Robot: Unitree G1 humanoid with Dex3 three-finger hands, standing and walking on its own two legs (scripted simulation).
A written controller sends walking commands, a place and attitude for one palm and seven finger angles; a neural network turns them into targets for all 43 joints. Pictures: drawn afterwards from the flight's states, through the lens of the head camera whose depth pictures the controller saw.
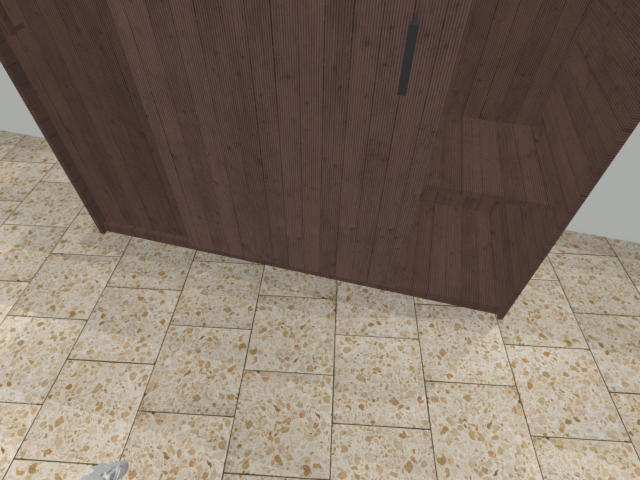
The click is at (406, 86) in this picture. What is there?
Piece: wardrobe's sliding door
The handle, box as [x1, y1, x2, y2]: [397, 17, 419, 95]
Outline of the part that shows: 414,17 413,20 409,22 397,94 405,95 419,23 417,21 417,18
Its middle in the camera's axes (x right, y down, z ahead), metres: +0.19 -0.39 +0.83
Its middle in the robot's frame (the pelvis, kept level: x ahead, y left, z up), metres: +0.90 -0.14 +0.14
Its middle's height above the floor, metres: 0.91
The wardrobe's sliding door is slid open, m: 0.39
